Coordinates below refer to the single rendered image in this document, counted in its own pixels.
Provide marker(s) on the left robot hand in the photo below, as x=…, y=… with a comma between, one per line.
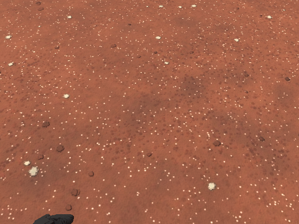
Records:
x=55, y=219

